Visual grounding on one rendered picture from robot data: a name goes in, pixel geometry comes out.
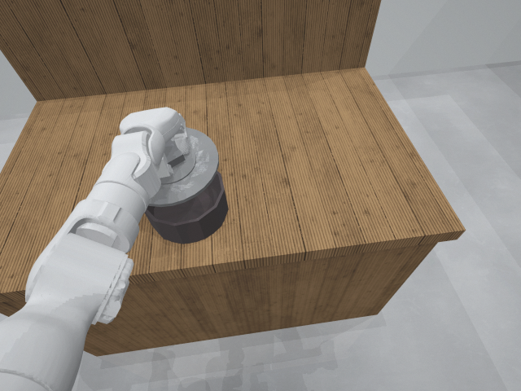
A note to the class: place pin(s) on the table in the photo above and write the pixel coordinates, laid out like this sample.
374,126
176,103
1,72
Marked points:
330,206

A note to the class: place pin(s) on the robot left upper arm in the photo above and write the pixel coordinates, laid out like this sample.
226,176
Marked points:
41,345

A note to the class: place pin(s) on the left robot forearm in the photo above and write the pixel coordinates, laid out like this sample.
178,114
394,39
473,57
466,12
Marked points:
112,211

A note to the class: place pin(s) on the left robot hand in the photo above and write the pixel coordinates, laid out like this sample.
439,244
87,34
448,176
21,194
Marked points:
169,123

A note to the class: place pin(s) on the lid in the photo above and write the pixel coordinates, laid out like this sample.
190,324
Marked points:
192,176

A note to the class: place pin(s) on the pot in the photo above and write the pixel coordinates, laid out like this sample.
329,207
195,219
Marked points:
193,220

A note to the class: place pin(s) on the knob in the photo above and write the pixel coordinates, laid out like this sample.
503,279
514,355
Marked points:
173,154

